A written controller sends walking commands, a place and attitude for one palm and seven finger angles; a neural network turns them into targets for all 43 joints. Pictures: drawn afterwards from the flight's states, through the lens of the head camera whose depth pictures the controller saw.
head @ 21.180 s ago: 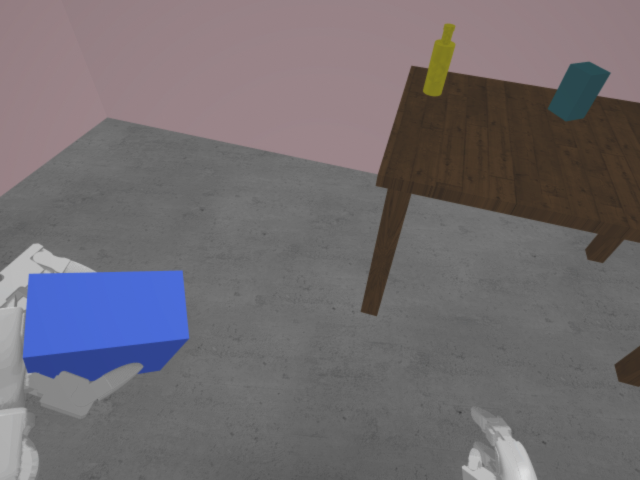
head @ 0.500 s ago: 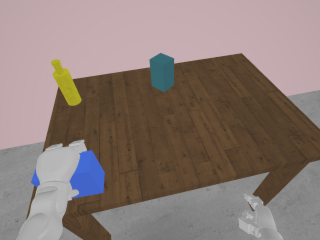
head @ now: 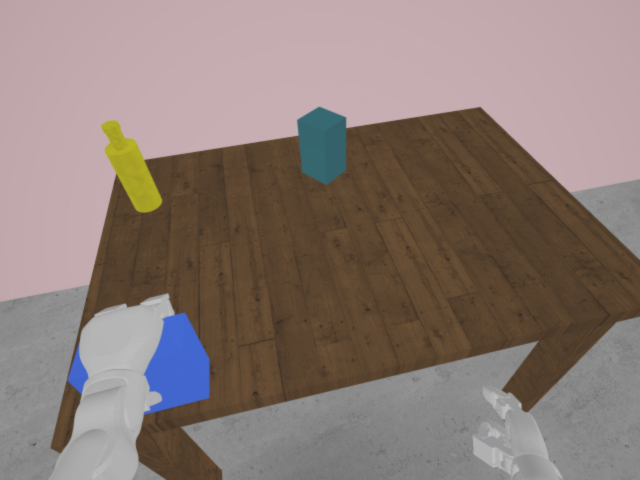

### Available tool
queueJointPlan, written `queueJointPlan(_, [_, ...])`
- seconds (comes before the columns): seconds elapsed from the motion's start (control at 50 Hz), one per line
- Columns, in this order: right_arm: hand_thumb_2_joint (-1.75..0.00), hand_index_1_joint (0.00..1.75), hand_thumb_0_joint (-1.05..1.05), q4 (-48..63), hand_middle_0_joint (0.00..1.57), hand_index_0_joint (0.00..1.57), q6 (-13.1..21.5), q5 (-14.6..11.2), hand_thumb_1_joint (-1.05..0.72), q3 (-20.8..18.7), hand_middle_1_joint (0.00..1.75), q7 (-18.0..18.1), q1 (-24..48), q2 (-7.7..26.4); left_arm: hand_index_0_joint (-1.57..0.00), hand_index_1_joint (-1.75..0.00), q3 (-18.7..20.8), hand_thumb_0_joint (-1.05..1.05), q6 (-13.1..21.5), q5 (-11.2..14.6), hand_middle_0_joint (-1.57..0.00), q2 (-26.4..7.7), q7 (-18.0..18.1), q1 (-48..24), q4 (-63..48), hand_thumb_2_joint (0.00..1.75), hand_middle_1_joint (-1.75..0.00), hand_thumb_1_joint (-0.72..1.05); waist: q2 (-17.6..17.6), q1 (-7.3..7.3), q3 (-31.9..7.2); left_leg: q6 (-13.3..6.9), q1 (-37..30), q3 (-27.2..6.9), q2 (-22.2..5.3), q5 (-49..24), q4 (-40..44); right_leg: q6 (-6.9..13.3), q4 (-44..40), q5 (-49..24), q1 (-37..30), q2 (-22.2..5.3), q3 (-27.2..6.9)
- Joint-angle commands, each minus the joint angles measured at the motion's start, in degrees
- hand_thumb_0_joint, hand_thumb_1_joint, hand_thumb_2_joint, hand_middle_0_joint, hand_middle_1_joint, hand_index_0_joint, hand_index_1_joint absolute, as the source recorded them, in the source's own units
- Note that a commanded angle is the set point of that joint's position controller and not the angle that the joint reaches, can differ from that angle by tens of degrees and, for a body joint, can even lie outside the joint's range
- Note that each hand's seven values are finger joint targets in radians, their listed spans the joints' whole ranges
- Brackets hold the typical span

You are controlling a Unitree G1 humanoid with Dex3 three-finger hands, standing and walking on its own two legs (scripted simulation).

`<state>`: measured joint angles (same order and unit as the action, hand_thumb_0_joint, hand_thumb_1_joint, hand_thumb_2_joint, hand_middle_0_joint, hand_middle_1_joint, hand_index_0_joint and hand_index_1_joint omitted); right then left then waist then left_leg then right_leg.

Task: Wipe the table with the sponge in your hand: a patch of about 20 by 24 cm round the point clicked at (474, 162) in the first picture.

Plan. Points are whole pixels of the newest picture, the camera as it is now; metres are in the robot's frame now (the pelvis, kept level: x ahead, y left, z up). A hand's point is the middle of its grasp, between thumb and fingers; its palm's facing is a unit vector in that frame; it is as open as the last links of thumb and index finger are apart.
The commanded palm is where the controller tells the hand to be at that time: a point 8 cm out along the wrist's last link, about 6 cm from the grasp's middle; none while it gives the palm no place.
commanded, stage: lower the sponge onto the table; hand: left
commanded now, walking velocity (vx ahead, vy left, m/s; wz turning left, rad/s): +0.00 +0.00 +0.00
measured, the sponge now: (152, 375) +0.23 +0.28 -0.03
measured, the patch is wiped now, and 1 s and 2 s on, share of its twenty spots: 0.00 0.15 0.45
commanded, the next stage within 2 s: wipe forward along the first lane in 0.80 s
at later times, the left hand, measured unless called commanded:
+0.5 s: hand (150, 367) +0.23 +0.28 -0.02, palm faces -0.13 -0.09 -0.99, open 10.5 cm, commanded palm +0.22 +0.28 +0.05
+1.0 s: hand (158, 356) +0.25 +0.28 -0.02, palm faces -0.08 -0.06 -0.99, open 10.6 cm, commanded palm +0.24 +0.28 +0.03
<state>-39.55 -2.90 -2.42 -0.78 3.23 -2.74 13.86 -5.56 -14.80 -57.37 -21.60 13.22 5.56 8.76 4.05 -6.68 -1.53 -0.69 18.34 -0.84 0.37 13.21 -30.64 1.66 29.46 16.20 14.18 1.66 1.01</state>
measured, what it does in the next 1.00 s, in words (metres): stands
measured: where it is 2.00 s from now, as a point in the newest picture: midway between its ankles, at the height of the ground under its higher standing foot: outside the picture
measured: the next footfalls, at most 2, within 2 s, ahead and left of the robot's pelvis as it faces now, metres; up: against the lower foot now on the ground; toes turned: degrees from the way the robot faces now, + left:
none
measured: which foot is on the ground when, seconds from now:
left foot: down 0.00-1.00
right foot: down 0.00-1.00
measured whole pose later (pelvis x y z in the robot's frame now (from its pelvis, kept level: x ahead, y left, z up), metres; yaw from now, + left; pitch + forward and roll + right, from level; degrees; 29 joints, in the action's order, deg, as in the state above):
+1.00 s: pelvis +0.00 +0.00 -0.01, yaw +0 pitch +4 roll -1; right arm -39.0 -5.1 -3.2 -1.0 2.9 -4.9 13.9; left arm -6.0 -15.5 -58.7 -19.9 16.7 1.2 18.9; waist 3.0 -4.7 -4.1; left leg -0.9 24.6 -1.1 0.6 15.6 -35.8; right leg 1.5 34.5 18.7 20.3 1.6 1.3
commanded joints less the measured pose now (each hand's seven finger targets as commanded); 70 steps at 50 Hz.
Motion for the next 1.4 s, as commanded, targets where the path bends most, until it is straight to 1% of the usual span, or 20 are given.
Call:
queueJointPlan(0.0, [-0.9,0.3,0.0,9.78,0.2,0.2,3.22,-0.19,-0.9,-2.19,0.3,0.34,10.0,6.81,-1.2,-1.6,4.32,0.0,-1.04,-0.57,-1.2,-9.32,1.88,-12.84,-10.25,1.3,-1.6,0.1,-1.72,1.12,-12.12,-1.28,-9.2,-3.58,0.77,-7.37,3.59,2.56,-5.3,-7.54,2.01,0.45,-4.12])
queueJointPlan(0.02, [-0.9,0.3,0.0,10.38,0.2,0.2,3.22,-0.24,-0.9,-2.06,0.3,0.24,9.7,6.47,-1.2,-1.6,2.18,0.0,-1.0,-0.67,-1.2,-7.1,1.4,-12.68,-11.11,1.3,-1.6,0.1,-1.87,1.21,-13.45,-1.62,-8.97,-2.96,0.95,-8.14,3.27,2.27,-4.68,-9.1,1.08,0.13,-2.93])
queueJointPlan(0.1, [-0.9,0.3,0.0,9.81,0.2,0.2,2.28,0.34,-0.9,-1.93,0.3,0.4,9.61,7.23,-1.2,-1.6,8.03,0.0,-1.26,-2.05,-1.2,-13.8,1.52,-12.3,-8.87,1.3,-1.6,0.1,-2.58,0.11,-11.71,-1.51,-7.48,-3.35,1.52,-8.07,3.07,2.62,-5.12,-9.75,0.65,0.33,-4.82])
queueJointPlan(0.16, [-0.9,0.3,0.0,10.17,0.2,0.2,2.41,0.17,-0.9,-1.84,0.3,0.3,9.21,6.38,-1.2,-1.6,5.32,0.0,-0.24,-2.51,-1.2,-10.42,2.2,-14.17,-9.14,1.3,-1.6,0.1,-1.24,0.87,-11.24,-1.68,-7.58,-2.65,1.43,-8.42,2.42,2.52,-4.51,-10.26,1.8,0.08,-3.52])
queueJointPlan(0.2, [-0.9,0.3,0.0,9.73,0.2,0.2,2.15,0.39,-0.9,-2.15,0.3,0.43,8.88,7.13,-1.2,-1.6,10.15,0.0,-0.09,-2.56,-1.2,-15.3,3.16,-13.16,-8.96,1.3,-1.6,0.1,0.03,-0.05,-12.12,-1.49,-7.76,-3.2,1.52,-8.71,2.45,3.0,-4.63,-10.43,1.0,0.44,-5.13])
queueJointPlan(0.22, [-0.9,0.3,0.0,10.32,0.2,0.2,2.25,0.25,-0.9,-2.18,0.3,0.34,8.76,6.41,-1.2,-1.6,6.85,0.0,0.06,-2.38,-1.2,-11.14,3.19,-12.85,-9.67,1.3,-1.6,0.1,0.32,0.52,-13.28,-1.7,-7.9,-2.47,1.47,-9.59,1.96,2.69,-3.88,-11.76,0.67,0.15,-3.99])
queueJointPlan(0.32, [-0.9,0.3,0.0,9.79,0.2,0.2,2.35,-0.16,-0.9,-2.35,0.3,0.45,8.29,6.61,-1.2,-1.6,4.8,0.0,0.03,-0.8,-1.2,-8.88,3.05,-12.97,-6.65,1.3,-1.6,0.1,-2.56,2.12,-10.21,-2.03,-6.44,-2.03,1.41,-6.73,1.68,2.1,-5.06,-9.73,2.73,-0.02,-4.25])
queueJointPlan(0.5, [-0.9,0.3,0.0,8.88,0.2,0.2,3.0,0.62,-0.9,-3.28,0.3,0.94,6.47,7.17,-1.2,-1.6,8.61,0.0,4.2,-2.01,-1.2,-13.41,3.96,-14.74,-6.76,1.3,-1.6,0.1,0.58,1.54,-14.72,-2.05,-7.56,-2.43,1.51,-8.98,-0.3,2.62,-3.25,-12.1,3.36,0.25,-5.02])
queueJointPlan(0.54, [-0.9,0.3,0.0,9.13,0.2,0.2,3.07,0.51,-0.9,-3.39,0.3,0.49,5.96,6.61,-1.2,-1.6,6.19,0.0,4.62,-2.14,-1.2,-9.86,4.72,-13.21,-6.52,1.3,-1.6,0.1,0.09,1.94,-15.15,-1.9,-7.19,-2.59,1.17,-10.48,-0.83,2.54,-1.94,-13.19,4.15,0.24,-3.34])
queueJointPlan(0.7, [-0.9,0.3,0.0,9.15,0.2,0.2,1.75,-0.03,-0.9,-3.44,0.3,-0.15,6.44,7.76,-1.2,-1.6,9.04,0.0,0.63,-2.02,-1.2,-12.01,6.49,-11.11,-1.79,1.3,-1.6,0.1,-3.48,1.21,-13.5,-1.53,-3.77,-2.88,0.9,-8.55,-0.34,2.45,-1.47,-11.7,4.25,0.36,-3.85])
queueJointPlan(0.76, [-0.9,0.3,0.0,9.73,0.2,0.2,1.72,-0.27,-0.9,-3.32,0.3,-0.18,6.47,6.96,-1.2,-1.6,4.73,0.0,0.04,-2.07,-1.2,-7.84,6.34,-11.98,-2.02,1.3,-1.6,0.1,-2.2,1.98,-13.94,-1.81,-3.99,-2.2,0.92,-8.03,-0.87,2.08,-1.03,-10.88,4.93,0.13,-2.43])
queueJointPlan(0.8, [-0.9,0.3,0.0,9.17,0.2,0.2,1.29,-0.2,-0.9,-3.28,0.3,-0.13,6.09,7.63,-1.2,-1.6,7.98,0.0,-0.82,-2.33,-1.2,-11.5,6.25,-11.07,-0.24,1.3,-1.6,0.1,-2.48,1.26,-13.74,-1.57,-3.65,-2.88,1.04,-7.99,-0.76,2.49,-1.17,-10.49,4.73,0.5,-3.35])
queueJointPlan(0.82, [-0.9,0.3,0.0,9.87,0.2,0.2,1.23,-0.45,-0.9,-3.02,0.3,-0.19,6.29,6.91,-1.2,-1.6,3.88,0.0,-0.94,-2.07,-1.2,-7.26,5.75,-11.49,-0.56,1.3,-1.6,0.1,-1.42,2.25,-12.71,-1.8,-3.17,-2.15,1.0,-6.97,-0.88,2.1,-1.09,-9.69,5.49,0.22,-2.23])
queueJointPlan(0.86, [-0.9,0.3,0.0,9.67,0.2,0.2,1.14,-0.54,-0.9,-2.97,0.3,-0.24,6.07,7.03,-1.2,-1.6,3.09,0.0,-0.9,-2.07,-1.2,-6.85,5.26,-13.16,0.31,1.3,-1.6,0.1,-2.6,2.52,-12.21,-1.86,-2.84,-2.28,1.05,-6.2,-1.01,2.11,-1.28,-9.12,6.22,0.26,-2.38])
queueJointPlan(1.0, [-0.9,0.3,0.0,8.46,0.2,0.2,0.18,-0.65,-0.9,-2.63,0.3,0.72,4.71,7.65,-1.2,-1.6,5.68,0.0,-0.68,-3.02,-1.2,-11.39,4.68,-20.83,6.11,1.3,-1.6,0.1,-3.39,3.31,-10.88,-1.93,-0.75,-2.57,1.41,-2.08,-1.14,2.18,-1.55,-4.35,8.88,0.57,-2.85])
queueJointPlan(1.06, [-0.9,0.3,0.0,8.45,0.2,0.2,0.08,-0.76,-0.9,-2.78,0.3,0.69,3.55,7.46,-1.2,-1.6,3.72,0.0,-0.24,-3.13,-1.2,-8.99,4.24,-20.71,9.23,1.3,-1.6,0.1,-3.74,3.57,-12.89,-2.03,-0.54,-1.86,1.46,-4.02,-2.33,2.09,-0.5,-7.43,8.35,0.37,-1.96])
queueJointPlan(1.1, [-0.9,0.3,0.0,7.93,0.2,0.2,-0.36,-0.77,-0.9,-2.94,0.3,0.75,2.77,8.2,-1.2,-1.6,6.75,0.0,-0.22,-2.97,-1.2,-12.24,4.0,-20.59,11.56,1.3,-1.6,0.1,-4.07,3.25,-13.87,-1.83,0.24,-2.13,1.54,-4.41,-2.64,2.28,-0.26,-8.51,7.76,0.54,-2.82])
queueJointPlan(1.16, [-0.9,0.3,0.0,8.63,0.2,0.2,-0.47,-0.93,-0.9,-2.94,0.3,0.53,2.05,7.81,-1.2,-1.6,3.25,0.0,0.4,-2.51,-1.2,-8.46,3.31,-21.65,12.88,1.3,-1.6,0.1,-4.53,4.2,-13.97,-2.06,1.1,-1.76,1.43,-4.68,-3.51,1.93,0.24,-9.46,8.66,0.3,-1.76])
queueJointPlan(1.2, [-0.9,0.3,0.0,8.01,0.2,0.2,-0.91,-0.83,-0.9,-3.02,0.3,0.61,1.46,8.61,-1.2,-1.6,6.97,0.0,0.59,-2.77,-1.2,-12.79,3.41,-22.4,15.34,1.3,-1.6,0.1,-5.34,3.93,-13.45,-1.92,2.52,-2.15,1.49,-4.12,-3.73,2.11,0.23,-9.18,8.85,0.46,-2.8])
queueJointPlan(1.38, [-0.9,0.3,0.0,7.79,0.2,0.2,-1.39,-1.05,-0.9,-3.44,0.3,0.37,-1.13,8.93,-1.2,-1.6,6.59,0.0,2.43,-2.92,-1.2,-12.44,4.07,-25.42,20.34,1.3,-1.6,0.1,-6.41,5.06,-14.6,-2.23,6.01,-1.34,1.31,-4.06,-6.02,1.61,2.01,-10.88,10.5,0.12,-2.07])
